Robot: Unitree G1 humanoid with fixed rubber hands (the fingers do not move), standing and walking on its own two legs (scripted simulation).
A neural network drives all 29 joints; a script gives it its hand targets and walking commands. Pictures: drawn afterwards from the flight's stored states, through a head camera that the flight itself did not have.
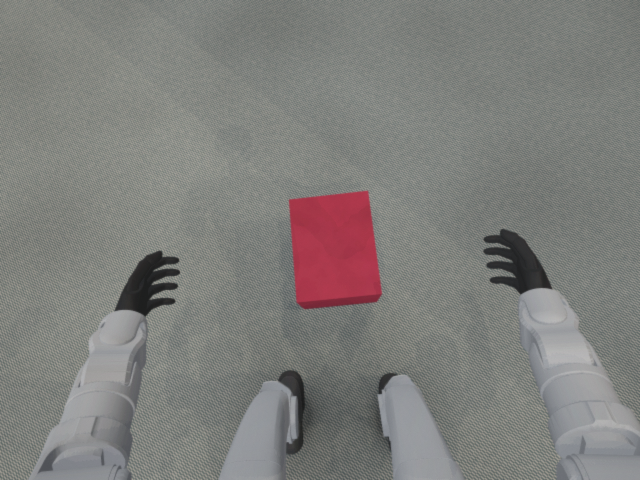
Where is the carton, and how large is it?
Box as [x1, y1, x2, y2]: [289, 191, 381, 308]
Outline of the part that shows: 367,191 289,199 296,300 303,308 376,301 381,294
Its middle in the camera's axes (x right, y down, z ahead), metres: +0.04 +0.03 +1.06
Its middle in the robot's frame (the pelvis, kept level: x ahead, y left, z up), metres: +0.50 +0.01 -0.63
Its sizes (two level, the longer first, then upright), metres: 0.271 0.209 0.177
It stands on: the floor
